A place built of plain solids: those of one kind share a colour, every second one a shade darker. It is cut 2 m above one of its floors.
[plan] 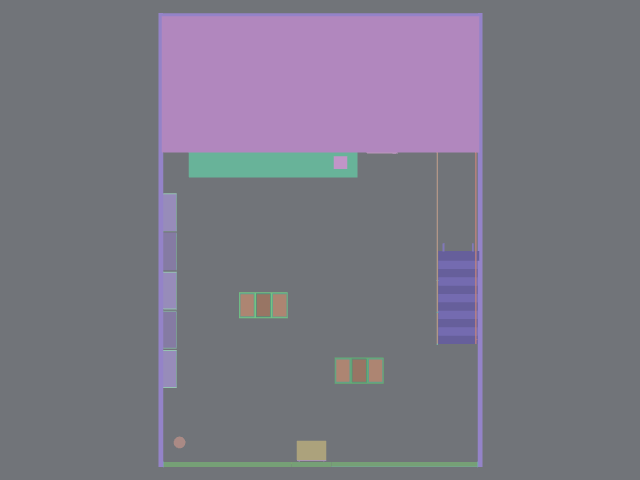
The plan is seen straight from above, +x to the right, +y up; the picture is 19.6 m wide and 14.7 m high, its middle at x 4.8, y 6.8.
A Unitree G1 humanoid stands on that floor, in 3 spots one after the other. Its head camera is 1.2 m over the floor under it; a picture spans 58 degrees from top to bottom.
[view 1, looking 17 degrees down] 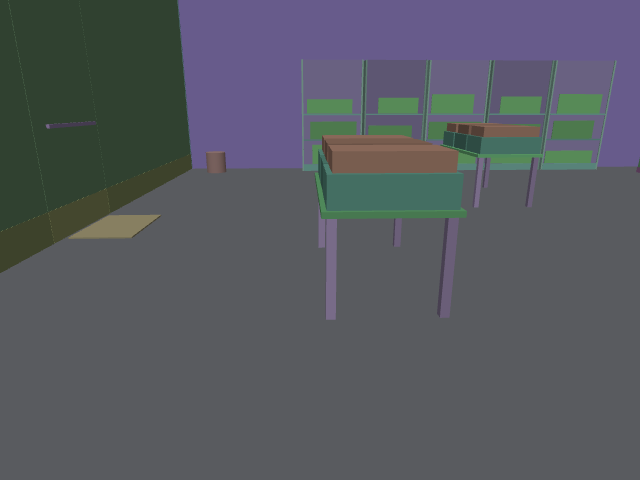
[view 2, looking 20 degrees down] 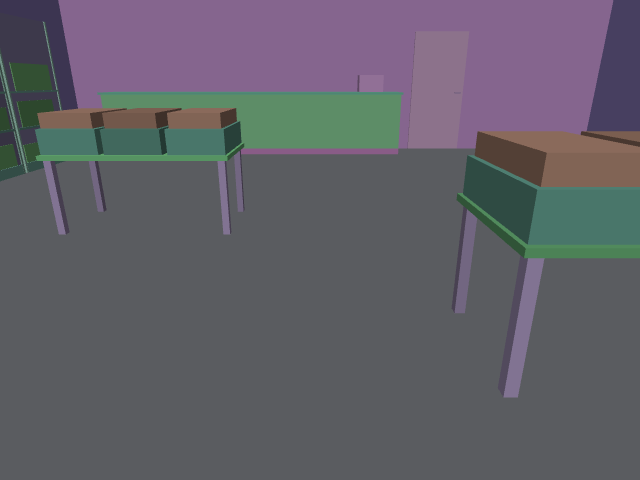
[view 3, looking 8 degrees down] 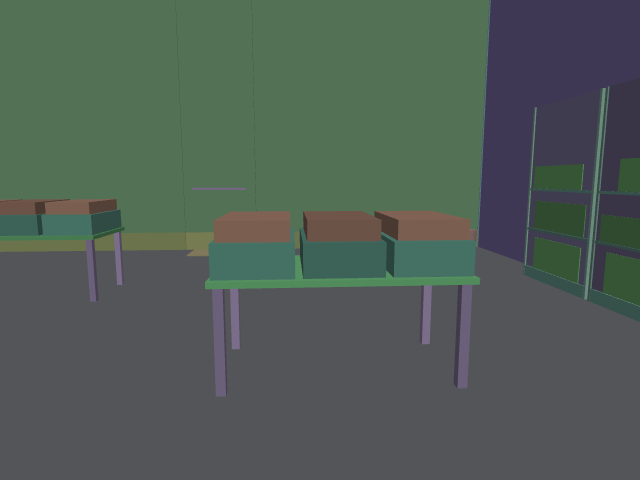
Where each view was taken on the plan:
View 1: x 9.03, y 2.31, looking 178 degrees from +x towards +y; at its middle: leg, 3.86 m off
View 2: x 4.54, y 1.00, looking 90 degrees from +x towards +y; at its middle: ground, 3.51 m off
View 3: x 3.37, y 7.47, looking -94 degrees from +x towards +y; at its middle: sleeves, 2.36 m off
